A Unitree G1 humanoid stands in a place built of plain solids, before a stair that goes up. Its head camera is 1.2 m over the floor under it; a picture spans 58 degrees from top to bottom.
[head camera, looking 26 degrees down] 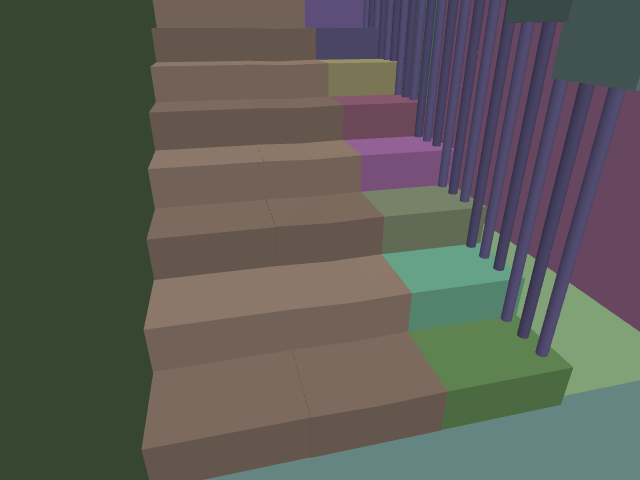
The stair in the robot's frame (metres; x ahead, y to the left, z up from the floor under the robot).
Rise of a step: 0.17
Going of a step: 0.31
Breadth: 1.38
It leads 13 degrees to the left of straight ahead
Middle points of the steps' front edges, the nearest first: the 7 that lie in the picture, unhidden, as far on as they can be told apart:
0.96 -0.19 0.17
1.26 -0.11 0.35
1.56 -0.04 0.52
1.86 0.03 0.69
2.16 0.10 0.86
2.46 0.17 1.03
2.76 0.24 1.21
